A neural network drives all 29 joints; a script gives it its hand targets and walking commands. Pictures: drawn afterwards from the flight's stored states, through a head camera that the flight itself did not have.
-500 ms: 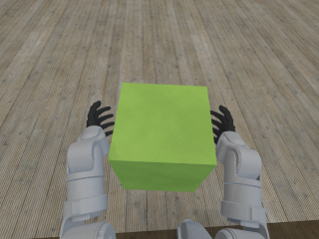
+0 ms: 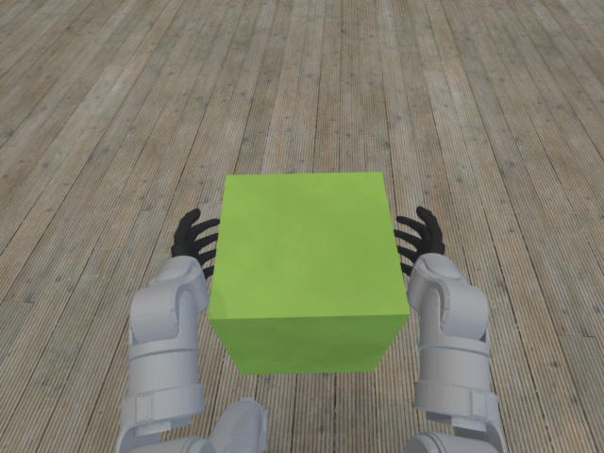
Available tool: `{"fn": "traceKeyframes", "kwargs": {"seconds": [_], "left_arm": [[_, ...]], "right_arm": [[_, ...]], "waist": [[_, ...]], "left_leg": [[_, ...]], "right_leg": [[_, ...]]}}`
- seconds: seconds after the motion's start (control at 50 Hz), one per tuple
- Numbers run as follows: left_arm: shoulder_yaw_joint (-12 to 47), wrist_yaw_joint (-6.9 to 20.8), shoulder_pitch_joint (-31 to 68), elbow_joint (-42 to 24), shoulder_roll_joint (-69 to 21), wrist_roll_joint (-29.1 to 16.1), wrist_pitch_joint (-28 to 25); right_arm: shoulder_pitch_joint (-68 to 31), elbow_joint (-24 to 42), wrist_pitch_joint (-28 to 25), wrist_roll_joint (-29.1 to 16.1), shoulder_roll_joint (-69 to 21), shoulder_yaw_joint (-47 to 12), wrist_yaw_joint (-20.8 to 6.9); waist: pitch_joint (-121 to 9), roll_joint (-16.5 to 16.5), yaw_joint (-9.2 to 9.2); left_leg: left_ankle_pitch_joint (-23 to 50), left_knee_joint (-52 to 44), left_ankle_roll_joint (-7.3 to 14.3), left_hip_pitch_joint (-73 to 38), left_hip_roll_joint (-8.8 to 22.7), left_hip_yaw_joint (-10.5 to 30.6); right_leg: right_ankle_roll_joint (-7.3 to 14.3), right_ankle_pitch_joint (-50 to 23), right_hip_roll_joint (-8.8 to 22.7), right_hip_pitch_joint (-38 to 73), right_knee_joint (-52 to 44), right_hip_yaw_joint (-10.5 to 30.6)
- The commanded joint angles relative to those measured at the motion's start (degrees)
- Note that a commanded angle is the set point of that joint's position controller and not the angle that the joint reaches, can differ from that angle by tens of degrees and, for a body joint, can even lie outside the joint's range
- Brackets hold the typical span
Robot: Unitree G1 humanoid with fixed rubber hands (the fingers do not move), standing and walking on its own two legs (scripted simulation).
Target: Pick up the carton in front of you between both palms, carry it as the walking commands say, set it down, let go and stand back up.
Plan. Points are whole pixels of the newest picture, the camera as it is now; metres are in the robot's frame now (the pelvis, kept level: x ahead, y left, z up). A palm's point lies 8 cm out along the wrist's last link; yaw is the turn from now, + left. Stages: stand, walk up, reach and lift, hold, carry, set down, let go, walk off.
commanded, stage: carry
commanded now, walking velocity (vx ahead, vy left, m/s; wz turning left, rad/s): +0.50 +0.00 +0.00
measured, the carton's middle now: (305, 281) +0.34 +0.02 -0.01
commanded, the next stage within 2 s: none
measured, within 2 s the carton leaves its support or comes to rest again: neither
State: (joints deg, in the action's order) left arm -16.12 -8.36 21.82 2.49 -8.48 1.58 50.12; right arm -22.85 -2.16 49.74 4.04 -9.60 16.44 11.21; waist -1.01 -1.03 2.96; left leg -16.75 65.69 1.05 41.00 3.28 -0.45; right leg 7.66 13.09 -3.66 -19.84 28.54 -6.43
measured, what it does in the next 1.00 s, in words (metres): walks ahead: left foot, then right foot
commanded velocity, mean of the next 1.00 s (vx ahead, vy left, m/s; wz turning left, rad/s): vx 0.50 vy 0.00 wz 0.00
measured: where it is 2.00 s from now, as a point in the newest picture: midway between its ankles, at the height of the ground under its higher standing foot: (312, 224)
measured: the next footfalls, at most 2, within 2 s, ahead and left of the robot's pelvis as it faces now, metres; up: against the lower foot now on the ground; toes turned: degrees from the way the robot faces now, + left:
left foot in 0.32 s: +0.40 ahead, +0.11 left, +0.00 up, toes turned +5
right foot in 0.84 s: +0.72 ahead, -0.11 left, +0.00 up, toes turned -11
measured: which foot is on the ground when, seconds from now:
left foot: up 0.00-0.30, down 0.32-0.86, up 0.88-1.00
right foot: down 0.00-0.34, up 0.36-0.82, down 0.84-1.00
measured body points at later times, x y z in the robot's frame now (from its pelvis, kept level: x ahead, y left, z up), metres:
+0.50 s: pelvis +0.32 +0.06 +0.00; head +0.34 +0.05 +0.45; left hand +0.67 +0.18 +0.08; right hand +0.63 -0.13 +0.08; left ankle +0.36 +0.11 -0.74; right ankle +0.25 -0.06 -0.66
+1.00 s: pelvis +0.65 -0.01 +0.01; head +0.64 -0.03 +0.46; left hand +0.88 +0.15 +0.07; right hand +0.89 -0.15 +0.06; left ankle +0.57 +0.11 -0.65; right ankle +0.68 -0.10 -0.74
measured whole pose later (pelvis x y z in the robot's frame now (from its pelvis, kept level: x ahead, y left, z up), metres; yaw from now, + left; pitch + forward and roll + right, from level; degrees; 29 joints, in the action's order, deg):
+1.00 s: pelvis +0.65 -0.01 +0.01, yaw +2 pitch +4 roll +0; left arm -2.7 -8.2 -5.7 -25.1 -7.9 0.9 63.8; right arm 5.3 25.5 63.9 1.5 -7.8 2.5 8.3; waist -7.2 -2.1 1.5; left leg -19.0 63.0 0.4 26.4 4.5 -3.7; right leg 3.0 9.9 2.1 -16.9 22.7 -12.7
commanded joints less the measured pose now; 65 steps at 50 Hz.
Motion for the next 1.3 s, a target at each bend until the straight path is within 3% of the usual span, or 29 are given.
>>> {"fn": "traceKeyframes", "kwargs": {"seconds": [0.0,0.1,0.2,0.24,0.26,0.28,0.3,0.32,0.34,0.36,0.38,0.4,0.48,0.5,0.58,0.66,0.7,0.76,0.8,0.82,0.84,0.86,0.88,0.92,0.98,1.04,1.2,1.26,1.28], "left_arm": [[37.0,0.3,31.5,-4.5,-44.4,-8.3,-1.7],[36.3,-1.2,29.7,-5.2,-40.7,-6.0,-1.7],[33.7,-2.6,27.1,-6.0,-35.9,-6.4,-0.9],[32.7,-3.4,24.0,-6.0,-34.1,-5.9,0.7],[33.3,-3.5,25.6,-7.8,-34.6,-6.5,1.3],[33.3,-3.4,27.4,-9.4,-33.5,-6.9,1.6],[34.1,-3.3,29.6,-9.7,-33.3,-6.8,2.4],[33.7,-3.3,28.4,-9.0,-35.2,-7.3,3.6],[35.1,-3.3,30.3,-11.9,-35.4,-8.9,3.9],[33.9,-3.4,29.3,-9.8,-35.6,-7.3,4.6],[32.9,-3.4,30.1,-10.4,-36.1,-7.2,4.7],[33.2,-3.0,30.9,-10.8,-37.9,-6.5,5.1],[34.9,-1.8,24.3,-10.8,-41.3,-5.2,5.9],[35.3,-1.6,20.3,-13.0,-41.4,-5.3,5.8],[39.0,-0.6,11.9,-20.0,-43.8,-7.9,7.6],[41.6,-0.9,4.7,-29.1,-40.4,-9.1,10.0],[42.2,-0.2,2.4,-30.8,-38.7,-9.7,11.5],[43.5,0.3,-0.5,-33.8,-38.3,-10.8,13.3],[43.1,0.7,-6.8,-34.4,-38.1,-10.3,13.8],[43.1,1.0,-6.6,-32.8,-37.8,-9.3,14.2],[42.7,1.1,-7.0,-33.5,-36.9,-8.4,14.0],[42.8,1.2,-7.7,-33.9,-37.4,-9.8,14.3],[43.6,1.9,-7.7,-34.6,-39.1,-10.0,14.2],[44.3,2.6,-6.4,-35.4,-41.8,-9.9,13.3],[45.2,4.4,-7.6,-32.0,-42.0,-10.5,12.3],[45.9,4.7,-9.6,-33.9,-40.2,-11.2,11.9],[42.2,1.3,-13.3,-34.2,-31.6,-7.7,13.8],[43.0,-0.2,-8.9,-37.1,-27.8,-9.1,14.7],[42.3,-0.5,-7.9,-37.0,-27.6,-8.7,15.0]], "right_arm": [[-25.8,0.2,-1.4,-4.3,-43.9,-34.0,0.4],[-26.8,3.2,-1.3,-5.7,-42.2,-35.1,0.4],[-29.0,7.2,0.3,-7.7,-37.6,-36.4,1.3],[-26.5,7.4,1.6,-8.6,-35.9,-35.8,1.6],[-25.6,8.3,2.1,-8.4,-34.9,-34.8,1.5],[-24.0,6.0,3.0,-8.5,-34.7,-34.2,1.6],[-26.4,9.3,3.0,-8.2,-34.7,-34.1,1.5],[-25.2,6.4,4.0,-7.2,-32.5,-32.2,1.9],[-24.8,6.7,4.1,-8.1,-33.5,-32.5,1.9],[-25.9,7.6,4.6,-9.5,-35.7,-33.5,1.4],[-27.3,8.3,4.9,-10.5,-38.0,-36.0,0.7],[-27.3,8.2,5.3,-10.6,-39.3,-35.8,0.0],[-21.2,11.0,5.7,-10.3,-41.7,-37.3,-2.0],[-20.8,13.6,6.0,-12.2,-43.2,-39.0,-2.5],[-13.0,22.7,7.6,-13.1,-42.3,-41.5,-3.2],[-1.5,27.7,9.8,-12.8,-39.8,-40.5,-3.0],[2.5,28.0,11.6,-11.2,-36.8,-39.2,-2.9],[5.2,31.4,13.1,-12.3,-37.5,-41.0,-3.4],[8.9,32.0,14.2,-12.8,-37.1,-42.6,-3.7],[9.7,31.1,14.2,-10.6,-34.7,-41.2,-3.7],[7.3,36.1,14.5,-11.8,-35.0,-44.7,-4.1],[7.0,36.6,14.9,-13.2,-35.9,-45.4,-4.2],[6.2,36.5,14.5,-13.1,-37.1,-45.8,-4.5],[7.4,34.9,13.7,-12.8,-40.5,-46.2,-5.3],[11.0,30.3,12.5,-10.5,-42.4,-46.2,-5.7],[11.2,32.9,11.7,-10.4,-40.3,-46.3,-5.2],[10.4,36.5,14.2,-11.2,-32.5,-45.8,-2.7],[13.2,35.0,15.0,-10.6,-30.1,-43.4,-1.8],[10.8,36.0,15.4,-10.6,-28.7,-42.1,-1.7]], "waist": [[-22.3,4.4,-0.75],[-17.3,4.6,-0.97],[-13.7,9.2,0.93],[-15.4,10.1,-0.09],[-17.8,10.8,-2.7],[-23.3,10.9,-4.69],[-27.9,4.4,-6.55],[-30.7,-10.5,-4.95],[-32.8,-17.3,-5.95],[-29.2,-13.2,-6.23],[-26.3,-3.9,-5.95],[-23.6,-0.2,-5.32],[-18.9,-6.0,-3.14],[-18.7,-3.5,-3.51],[-17.3,-3.1,-3.47],[-13.8,-9.6,-3.43],[-9.4,-6.1,-3.81],[-12.2,-10.0,-3.51],[-15.1,-5.6,-2.51],[-18.8,-2.1,-1.2],[-21.8,12.7,-1.82],[-20.1,16.2,-1.55],[-20.7,12.1,-2.12],[-17.7,2.3,-2.38],[-13.9,6.9,-2.98],[-10.9,6.5,-2.41],[-7.5,10.4,-1.85],[-10.4,6.1,-3.68],[-13.2,2.0,-4.5]], "left_leg": [[5.6,-2.3,-1.6,10.8,1.3,-0.7],[11.4,-14.5,-1.2,8.8,1.4,-3.3],[17.8,-32.7,0.7,0.3,-3.1,-9.3],[21.6,-40.5,0.9,-10.8,-6.8,-14.4],[19.4,-40.7,1.9,-19.9,-6.3,-13.0],[22.7,-46.6,1.5,-32.4,-4.7,-11.9],[23.7,-42.6,1.0,-46.6,3.0,-3.8],[39.0,-34.7,6.9,-61.4,14.8,12.0],[24.5,-43.3,15.5,-68.1,19.2,31.5],[12.4,-46.9,15.2,-61.3,19.2,29.9],[10.5,-48.3,13.2,-56.0,16.6,23.5],[11.2,-49.4,11.4,-49.1,15.4,19.4],[7.6,-56.9,7.7,-40.3,13.4,8.8],[12.9,-57.6,9.3,-40.5,13.5,7.5],[25.2,-56.4,7.5,-47.5,10.9,0.8],[37.4,-53.0,5.7,-51.9,8.7,-3.8],[41.0,-52.9,5.4,-49.7,8.2,-3.9],[43.2,-47.6,3.2,-47.8,9.1,-6.8],[45.3,-32.9,1.2,-39.1,6.5,-10.5],[31.9,-19.6,-0.1,-28.3,5.3,-10.5],[11.7,-1.3,-2.5,-11.6,-1.5,-9.9],[-10.5,9.8,-1.8,-0.8,-5.2,-3.2],[-9.8,12.1,-0.7,-2.0,-0.5,1.9],[-4.4,5.4,0.3,-4.1,3.6,2.2],[1.2,-9.3,-1.2,-10.5,4.3,-1.8],[4.5,-22.1,-2.7,-10.0,3.3,-5.7],[12.6,-37.4,-2.7,-13.8,2.4,-10.3],[14.4,-40.2,-0.8,-32.0,-1.2,-16.6],[20.9,-43.8,0.2,-41.5,6.0,-6.7]], "right_leg": [[0.5,-26.7,17.2,28.0,-8.8,18.8],[2.2,-30.3,15.6,29.6,-12.1,15.6],[-1.5,-45.1,12.1,31.7,-9.9,7.5],[-2.1,-57.6,11.4,32.0,-8.0,4.7],[-2.9,-62.0,13.4,30.0,-2.3,4.8],[-5.5,-55.2,11.2,27.5,9.0,0.9],[-7.1,-37.0,10.4,17.4,22.1,1.3],[-7.2,0.5,5.4,-2.3,32.0,2.7],[-8.0,18.0,-1.9,-17.0,45.5,4.9],[-6.2,15.4,3.4,-20.8,49.9,8.4],[-5.3,12.6,4.9,-20.1,46.9,8.4],[-5.4,8.7,7.6,-18.2,42.8,9.0],[-7.3,1.7,10.1,-15.3,30.3,4.9],[-7.9,2.3,9.5,-15.7,25.8,3.6],[-8.8,-5.2,8.7,-18.3,13.1,1.2],[-8.1,-10.2,7.4,-18.8,6.5,-1.6],[-7.6,-12.3,6.2,-16.6,2.8,-3.6],[-6.3,-12.1,5.9,-4.4,-1.0,-4.4],[-6.2,-8.6,1.3,13.0,-4.3,-9.8],[-5.3,-6.1,8.5,24.9,-5.1,-1.9],[3.2,-2.2,26.1,33.8,-9.0,29.3],[8.9,-8.1,28.7,35.8,-14.6,38.3],[7.0,-10.4,28.2,30.4,-14.3,31.5],[3.1,-6.7,24.9,21.7,-15.7,20.4],[-1.2,4.7,20.8,10.8,-21.8,8.7],[0.4,3.5,20.7,11.2,-24.3,5.8],[-2.7,-4.8,18.8,17.2,-20.3,1.6],[-7.2,-27.1,13.2,12.7,1.8,-7.4],[-9.7,-17.9,12.3,4.1,14.5,-6.6]]}}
